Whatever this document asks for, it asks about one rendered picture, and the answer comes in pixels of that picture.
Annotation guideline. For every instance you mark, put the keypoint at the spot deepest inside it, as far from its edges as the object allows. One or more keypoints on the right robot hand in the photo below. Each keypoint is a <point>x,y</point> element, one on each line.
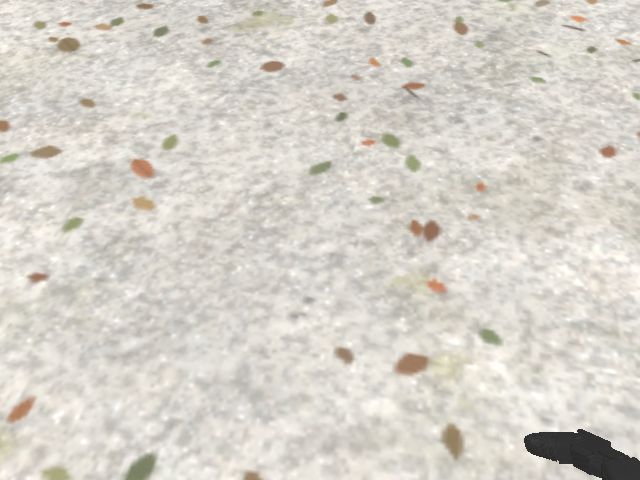
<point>586,451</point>

